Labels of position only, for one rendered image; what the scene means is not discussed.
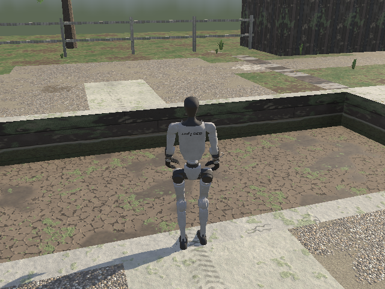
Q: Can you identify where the robot left hand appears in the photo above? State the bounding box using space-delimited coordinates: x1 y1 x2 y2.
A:
165 159 179 169

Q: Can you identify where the robot right hand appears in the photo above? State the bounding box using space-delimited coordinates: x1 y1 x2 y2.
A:
205 161 220 171

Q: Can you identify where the right robot upper arm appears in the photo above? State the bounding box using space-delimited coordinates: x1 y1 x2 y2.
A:
205 122 218 155

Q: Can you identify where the right robot forearm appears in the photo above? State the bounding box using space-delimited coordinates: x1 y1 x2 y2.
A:
212 146 220 164

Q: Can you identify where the left robot forearm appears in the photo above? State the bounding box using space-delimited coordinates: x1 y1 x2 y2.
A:
165 147 173 162

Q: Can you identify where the robot head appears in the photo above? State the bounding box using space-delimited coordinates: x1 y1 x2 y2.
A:
181 96 202 126

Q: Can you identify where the left robot thigh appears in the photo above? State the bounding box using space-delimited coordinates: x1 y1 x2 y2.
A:
172 168 186 212

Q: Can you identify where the left robot upper arm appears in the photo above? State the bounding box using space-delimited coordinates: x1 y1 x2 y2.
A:
166 122 179 155

